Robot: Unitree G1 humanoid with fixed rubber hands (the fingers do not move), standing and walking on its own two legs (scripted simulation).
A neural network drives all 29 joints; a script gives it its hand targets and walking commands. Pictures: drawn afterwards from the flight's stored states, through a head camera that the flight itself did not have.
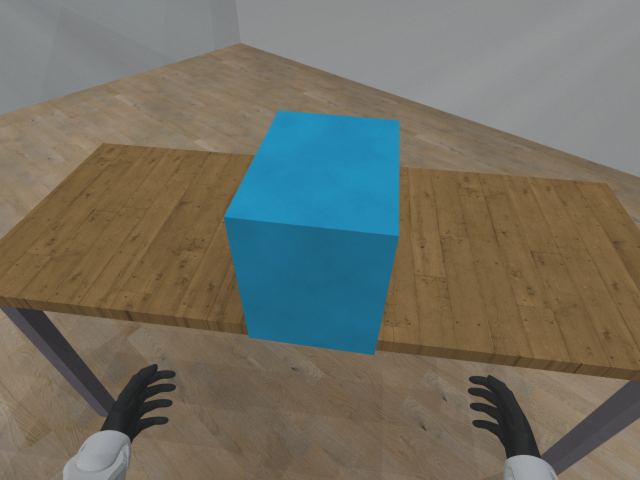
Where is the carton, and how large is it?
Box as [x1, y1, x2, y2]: [224, 111, 398, 354]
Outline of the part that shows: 278,111 224,215 224,220 249,337 374,354 398,238 398,120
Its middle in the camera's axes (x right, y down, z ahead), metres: +0.01 -0.02 +0.67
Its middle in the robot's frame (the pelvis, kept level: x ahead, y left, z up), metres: +0.51 +0.02 +0.03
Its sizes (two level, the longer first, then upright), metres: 0.302 0.217 0.274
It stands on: a table, 0.65 m high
